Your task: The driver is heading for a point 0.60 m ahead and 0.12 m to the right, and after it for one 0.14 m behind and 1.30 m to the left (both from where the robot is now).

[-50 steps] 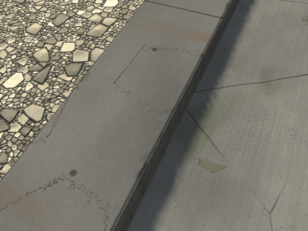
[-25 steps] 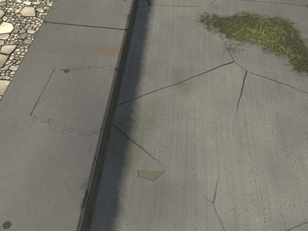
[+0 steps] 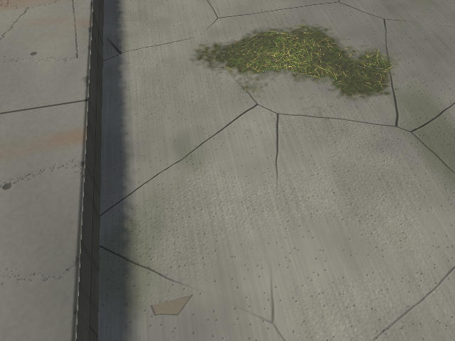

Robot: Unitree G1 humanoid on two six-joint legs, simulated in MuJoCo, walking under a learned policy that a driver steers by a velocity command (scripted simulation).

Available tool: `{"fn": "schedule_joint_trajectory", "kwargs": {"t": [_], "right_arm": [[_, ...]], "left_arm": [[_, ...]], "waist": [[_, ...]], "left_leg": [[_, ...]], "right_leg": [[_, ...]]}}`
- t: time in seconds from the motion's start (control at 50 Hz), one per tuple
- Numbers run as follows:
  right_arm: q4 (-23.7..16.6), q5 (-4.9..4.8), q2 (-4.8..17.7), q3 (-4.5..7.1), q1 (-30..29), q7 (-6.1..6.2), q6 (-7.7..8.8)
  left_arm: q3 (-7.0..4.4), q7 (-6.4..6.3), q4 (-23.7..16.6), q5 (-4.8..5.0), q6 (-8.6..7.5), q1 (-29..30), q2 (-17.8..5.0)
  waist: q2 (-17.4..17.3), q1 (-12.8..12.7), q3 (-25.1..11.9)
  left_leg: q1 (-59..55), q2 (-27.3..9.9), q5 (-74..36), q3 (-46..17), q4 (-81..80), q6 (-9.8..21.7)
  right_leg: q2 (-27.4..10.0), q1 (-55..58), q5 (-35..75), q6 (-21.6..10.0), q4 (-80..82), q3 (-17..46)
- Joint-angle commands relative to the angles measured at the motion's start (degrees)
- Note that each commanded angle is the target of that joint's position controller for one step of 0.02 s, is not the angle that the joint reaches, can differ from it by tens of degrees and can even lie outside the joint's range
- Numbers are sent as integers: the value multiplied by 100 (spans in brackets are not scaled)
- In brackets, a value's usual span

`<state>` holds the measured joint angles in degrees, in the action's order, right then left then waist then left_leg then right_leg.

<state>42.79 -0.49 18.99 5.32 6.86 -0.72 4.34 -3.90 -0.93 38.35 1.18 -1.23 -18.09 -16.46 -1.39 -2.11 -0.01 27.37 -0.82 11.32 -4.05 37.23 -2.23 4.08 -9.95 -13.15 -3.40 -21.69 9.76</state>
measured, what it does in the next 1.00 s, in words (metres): walks ahead, turning left: left foot, then right foot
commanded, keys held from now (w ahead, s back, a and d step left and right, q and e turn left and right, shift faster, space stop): w+e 0.04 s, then w+q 0.06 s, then q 0.34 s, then w+q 0.56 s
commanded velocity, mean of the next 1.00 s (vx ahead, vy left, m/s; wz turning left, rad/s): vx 0.30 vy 0.00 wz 0.27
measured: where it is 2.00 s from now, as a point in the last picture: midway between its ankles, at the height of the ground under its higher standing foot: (170, 266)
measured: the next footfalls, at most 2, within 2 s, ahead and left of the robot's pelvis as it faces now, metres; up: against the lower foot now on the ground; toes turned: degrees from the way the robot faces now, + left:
left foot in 0.14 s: +0.15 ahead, +0.14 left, +0.00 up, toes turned -6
right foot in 0.54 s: +0.28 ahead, -0.09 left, +0.00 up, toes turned +12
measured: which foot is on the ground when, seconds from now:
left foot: up 0.00-0.12, down 0.14-0.54, up 0.56-1.00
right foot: down 0.00-0.16, up 0.18-0.52, down 0.54-1.00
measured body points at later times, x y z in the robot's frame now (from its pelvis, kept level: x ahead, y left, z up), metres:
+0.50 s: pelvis +0.15 +0.02 -0.01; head +0.19 +0.03 +0.44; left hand +0.35 +0.28 -0.09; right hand +0.22 -0.28 -0.12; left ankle +0.11 +0.14 -0.75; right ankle +0.23 -0.11 -0.73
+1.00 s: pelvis +0.34 +0.07 -0.02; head +0.38 +0.09 +0.43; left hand +0.24 +0.35 -0.14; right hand +0.64 -0.06 -0.10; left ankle +0.43 +0.23 -0.73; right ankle +0.24 -0.10 -0.75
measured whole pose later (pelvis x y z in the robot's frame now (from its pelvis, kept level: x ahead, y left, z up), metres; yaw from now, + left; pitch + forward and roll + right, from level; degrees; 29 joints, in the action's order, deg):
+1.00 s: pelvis +0.34 +0.07 -0.02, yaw +22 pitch +2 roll -2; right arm 35.5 -1.3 16.3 2.5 4.2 -3.2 1.4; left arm -5.2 -0.2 45.9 1.3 -3.7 -20.9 -17.8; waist -2.1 -5.7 2.7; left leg 33.6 -3.7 8.4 1.0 36.7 1.9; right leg -0.9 5.1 -21.7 2.1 -15.0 -10.8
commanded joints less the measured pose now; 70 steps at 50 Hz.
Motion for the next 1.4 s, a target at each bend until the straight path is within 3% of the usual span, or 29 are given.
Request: {"fn": "schedule_joint_trajectory", "kwargs": {"t": [0.02,0.12,0.14,0.16,0.18,0.2,0.26,0.36,0.44,0.52,0.54,0.56,0.58,0.62,0.66,0.78,0.94,0.98,1.02,1.04,1.06,1.08,1.1,1.12,1.16,1.24,1.34,1.36,1.4], "right_arm": [[-553,-68,425,62,-634,-63,177],[-334,43,459,56,152,-49,292],[-310,133,608,73,534,-16,305],[-245,230,1200,193,789,-11,270],[-94,116,1167,220,1203,-67,211],[-121,-11,828,89,1068,-94,191],[-260,-12,512,-59,631,-33,57],[-159,-34,960,86,665,147,-173],[-188,-161,944,142,681,219,-376],[-303,-177,658,84,545,273,-436],[-322,-109,373,-4,652,255,-392],[-380,-3,-119,-152,875,220,-344],[-626,-111,151,-99,973,219,-282],[-438,-96,774,99,856,196,-279],[-407,-59,629,100,768,147,-278],[-736,-79,225,-44,161,-19,-235],[-1168,-107,95,-191,-687,-253,-183],[-1236,-93,247,-132,-603,-269,-212],[-1001,-84,602,94,500,-216,-254],[-748,-113,975,288,1511,-123,-300],[-723,-139,1685,421,1816,-46,-296],[-917,-105,1438,294,1890,-82,-207],[-845,-67,1049,168,1691,-116,-142],[-831,-58,941,121,1423,-114,-107],[-946,40,724,39,772,-78,-100],[-827,23,743,47,724,46,-83],[-559,-45,827,89,1153,217,-159],[-271,58,787,77,1523,83,-234],[-289,70,663,72,1654,28,-263]], "left_arm": [[-329,20,-331,46,-76,53,-1142],[-145,65,-233,-28,-76,27,-644],[-55,49,-272,-82,-87,43,-372],[-6,2,-440,-85,-140,-228,-175],[-96,-72,-486,-107,-169,-169,-612],[-183,-65,-446,-67,-175,-88,-921],[-166,-13,-495,-204,-157,451,-749],[-59,-61,-499,-132,-103,770,-335],[-101,-45,-550,-79,-17,1103,-424],[-204,56,-492,8,-203,879,-524],[-276,5,-475,-21,-247,566,-711],[-328,-66,-458,-136,-250,115,-1046],[-397,23,-323,-249,-263,-121,-1299],[-240,54,-360,-100,-371,347,-711],[-175,38,-324,-99,-405,528,-562],[-228,30,-23,-157,-463,217,-653],[-357,59,365,18,-367,-34,-1069],[-392,52,406,47,-305,11,-1192],[-395,11,393,59,-231,102,-1270],[-302,-21,334,-23,-236,-19,-1070],[-52,7,-48,-260,-299,-317,-386],[-9,61,-93,-187,-483,-163,-525],[-127,125,-224,68,-576,339,-978],[-92,125,-265,77,-643,485,-938],[-125,51,-215,-170,-621,465,-918],[-94,61,-169,-254,-432,434,-709],[40,120,-422,-207,-455,1616,-364],[187,278,-333,-544,-187,1460,-177],[189,315,-430,-431,-67,1710,-239]], "waist": [[920,-101,147],[937,307,-21],[603,462,-301],[-795,259,-586],[-1470,440,-536],[-951,364,-172],[-403,296,-6],[-671,267,-418],[-689,334,-393],[-598,39,-316],[-319,-85,-458],[885,-107,-826],[1804,-6,-651],[964,59,115],[890,86,253],[687,-122,324],[533,-286,551],[578,-103,384],[475,589,-366],[227,1021,-944],[-1328,733,-1406],[-996,874,-2330],[-564,973,-1540],[-370,776,-892],[-83,318,-351],[-182,115,-165],[-304,500,126],[-494,482,63],[-505,606,107]], "left_leg": [[-95,135,-17,20,-494,18],[-1541,53,-260,253,-1161,385],[-2156,-443,-370,-301,-1301,614],[-3074,-1298,-566,-1896,-1637,1316],[-3354,-2029,-358,-3525,-2125,2007],[-3141,-2047,-359,-3406,-2109,2032],[-2615,-1391,-2346,-1932,-1956,1645],[-2061,-872,-3903,-1128,-1768,1471],[-1876,-841,-2866,-1424,-1692,1322],[-1170,-592,85,-1934,-1503,1054],[-708,-326,964,-1739,-956,843],[233,318,2198,-909,629,523],[1204,459,2680,-458,1683,420],[1519,-66,1748,-545,2535,302],[1517,-293,997,-425,2597,178],[1712,-474,-90,-140,1895,-58],[1020,-413,-547,457,83,301],[630,-199,-111,667,-120,561],[-1109,321,-198,1001,-481,880],[-2777,307,-269,636,-479,1100],[-4713,-1270,721,-2411,-879,2016],[-5168,-1878,1660,-4513,-1841,2476],[-4718,-1747,1668,-3775,-2082,2170],[-3915,-1512,1189,-3031,-2099,2000],[-2545,-1120,-291,-2138,-2171,1777],[-1688,-857,-1787,-1460,-2383,1832],[-1455,-463,-1451,-1072,-2259,1407],[-1347,-241,-1666,-937,-2169,1211],[-1371,-289,-1819,-1147,-1992,1161]], "right_leg": [[-1278,-223,-1193,-967,834,1650],[-982,-418,-492,-591,-37,1438],[-679,-603,-69,-327,-939,1033],[48,-1654,-503,71,-2390,107],[160,-2652,-2122,411,-3727,-171],[-117,-3077,-2095,434,-4297,-70],[-544,-2935,-1233,559,-4033,-390],[-172,-1553,-401,786,-2230,-703],[-45,-1154,3,766,-1513,-573],[-212,124,579,505,-178,-548],[-747,827,326,260,11,-198],[-1959,1799,-539,-251,360,1269],[-2735,1632,-1646,-906,904,3096],[-2262,1087,-1994,-709,950,2116],[-1908,894,-1020,-537,1068,1173],[-1744,910,541,-700,1406,-215],[-1934,1106,1319,-541,1258,-1266],[-1998,1338,2560,-422,780,-1480],[-1776,1065,4434,-154,-893,-1956],[-1542,76,3852,73,-2311,-2056],[-640,-2469,-468,503,-4618,-1992],[-216,-3204,-2116,507,-5575,-531],[-510,-3774,-1602,425,-5695,-375],[-745,-3729,-1074,350,-5271,-478],[-1065,-2993,-420,429,-4460,-456],[-992,-2517,61,747,-3709,-586],[-607,-2304,1781,858,-1684,-643],[-585,-2031,1837,747,-1810,-1097],[-560,-1927,1799,654,-1687,-1062]]}}
Keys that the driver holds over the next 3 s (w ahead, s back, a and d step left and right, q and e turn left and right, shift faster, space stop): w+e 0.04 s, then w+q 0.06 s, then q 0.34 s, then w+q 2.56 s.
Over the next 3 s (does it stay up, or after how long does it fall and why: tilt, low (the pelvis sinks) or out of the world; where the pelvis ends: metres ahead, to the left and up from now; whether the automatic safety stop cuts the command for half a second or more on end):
stays up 1.00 0.78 0.17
